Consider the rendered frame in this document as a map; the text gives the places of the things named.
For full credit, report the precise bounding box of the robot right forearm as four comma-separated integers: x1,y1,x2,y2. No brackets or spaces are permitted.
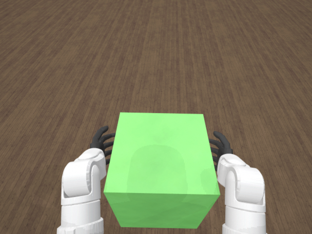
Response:
217,154,267,234

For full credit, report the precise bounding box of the robot right hand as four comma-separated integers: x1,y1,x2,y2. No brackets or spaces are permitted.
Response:
209,131,233,171

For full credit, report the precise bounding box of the robot left forearm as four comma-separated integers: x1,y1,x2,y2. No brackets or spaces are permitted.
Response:
57,148,106,234

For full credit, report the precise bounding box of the robot left hand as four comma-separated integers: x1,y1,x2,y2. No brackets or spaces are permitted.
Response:
90,126,116,165

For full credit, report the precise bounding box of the carton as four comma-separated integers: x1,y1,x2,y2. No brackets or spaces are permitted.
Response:
104,112,220,229

